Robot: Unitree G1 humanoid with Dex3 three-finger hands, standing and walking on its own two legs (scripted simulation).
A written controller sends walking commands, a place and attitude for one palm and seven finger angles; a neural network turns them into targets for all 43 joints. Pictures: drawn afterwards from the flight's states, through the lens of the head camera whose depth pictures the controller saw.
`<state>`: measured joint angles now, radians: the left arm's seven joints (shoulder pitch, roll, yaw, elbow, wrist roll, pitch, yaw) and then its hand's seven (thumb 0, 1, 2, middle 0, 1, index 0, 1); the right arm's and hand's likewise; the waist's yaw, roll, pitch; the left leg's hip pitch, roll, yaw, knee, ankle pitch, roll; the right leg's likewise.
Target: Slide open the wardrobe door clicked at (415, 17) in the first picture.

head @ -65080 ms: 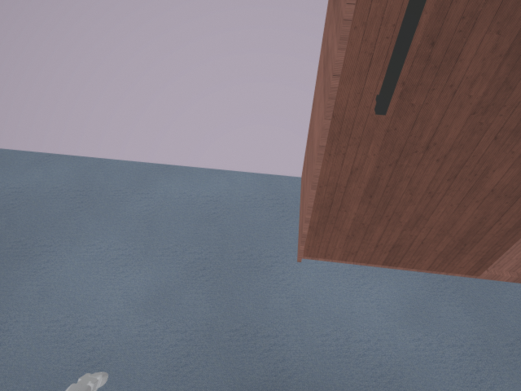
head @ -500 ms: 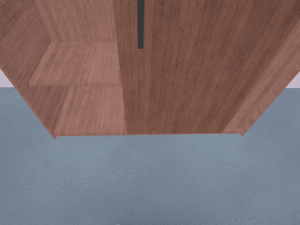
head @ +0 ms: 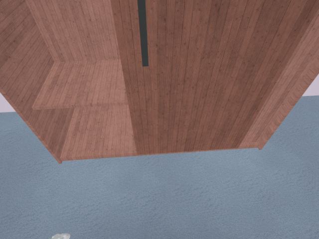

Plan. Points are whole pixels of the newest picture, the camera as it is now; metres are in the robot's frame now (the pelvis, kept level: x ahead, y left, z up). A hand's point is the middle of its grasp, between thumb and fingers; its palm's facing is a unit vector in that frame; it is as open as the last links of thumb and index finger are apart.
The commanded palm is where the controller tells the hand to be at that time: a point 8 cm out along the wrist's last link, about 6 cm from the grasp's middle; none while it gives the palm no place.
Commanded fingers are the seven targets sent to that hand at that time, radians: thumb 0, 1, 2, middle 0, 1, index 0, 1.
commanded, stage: let the arm hang, fingers relaxed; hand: left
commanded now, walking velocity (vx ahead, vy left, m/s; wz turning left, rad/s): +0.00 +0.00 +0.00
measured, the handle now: (143, 25) +0.74 +0.10 +0.19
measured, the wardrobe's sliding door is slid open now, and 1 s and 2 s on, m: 0.54 0.54 0.54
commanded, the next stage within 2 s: look to check the result in 0.12 s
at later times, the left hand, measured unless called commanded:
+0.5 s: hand out of the picture +0.11 +0.23 -0.15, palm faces -0.04 -0.94 -0.34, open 7.4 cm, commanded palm none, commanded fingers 0.00 0.90 0.90 -0.20 -0.30 -0.20 -0.30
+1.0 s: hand out of the picture +0.13 +0.22 -0.15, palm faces -0.04 -0.94 -0.33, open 7.4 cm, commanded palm none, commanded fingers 0.00 0.90 0.90 -0.20 -0.30 -0.20 -0.30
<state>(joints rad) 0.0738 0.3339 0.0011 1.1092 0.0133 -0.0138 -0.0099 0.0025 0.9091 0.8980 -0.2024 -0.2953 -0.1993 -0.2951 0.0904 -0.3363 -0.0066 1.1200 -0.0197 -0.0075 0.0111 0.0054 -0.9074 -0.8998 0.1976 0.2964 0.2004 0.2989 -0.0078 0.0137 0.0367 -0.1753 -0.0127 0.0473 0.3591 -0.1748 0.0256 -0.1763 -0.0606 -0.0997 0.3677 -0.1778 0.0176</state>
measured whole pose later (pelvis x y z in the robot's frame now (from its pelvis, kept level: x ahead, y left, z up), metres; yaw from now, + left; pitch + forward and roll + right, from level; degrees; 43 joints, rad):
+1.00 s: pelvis +0.04 -0.02 +0.00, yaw -1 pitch +0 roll +0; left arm 0.09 0.32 0.00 1.12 0.01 -0.02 0.00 0.00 0.91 0.90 -0.20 -0.30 -0.20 -0.30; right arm 0.08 -0.34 0.00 1.13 -0.02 -0.01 0.00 0.01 -0.91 -0.90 0.20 0.30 0.20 0.30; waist -0.01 0.00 0.04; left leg -0.08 0.02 0.05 0.28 -0.20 0.00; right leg -0.08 -0.02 -0.10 0.29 -0.20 0.00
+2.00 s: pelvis +0.03 -0.01 +0.00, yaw -1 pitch -1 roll +0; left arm 0.10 0.34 0.00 1.13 0.01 -0.02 0.00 0.00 0.91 0.90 -0.20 -0.30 -0.20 -0.30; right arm 0.09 -0.33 0.00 1.14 -0.01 -0.01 0.00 0.01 -0.91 -0.90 0.20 0.30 0.20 0.30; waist -0.01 0.00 0.04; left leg -0.08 0.01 0.06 0.27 -0.18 0.01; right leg -0.08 -0.03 -0.09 0.27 -0.17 0.01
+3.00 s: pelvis +0.02 -0.01 +0.01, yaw -1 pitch -1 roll +0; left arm 0.10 0.34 0.00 1.14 0.01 -0.02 0.00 0.00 0.91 0.90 -0.20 -0.30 -0.20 -0.30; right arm 0.09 -0.34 0.00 1.15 -0.01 -0.01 0.00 0.01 -0.91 -0.90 0.20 0.30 0.20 0.30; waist -0.01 0.00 0.04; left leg -0.07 0.01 0.05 0.26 -0.17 0.00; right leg -0.08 -0.03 -0.09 0.26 -0.16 0.00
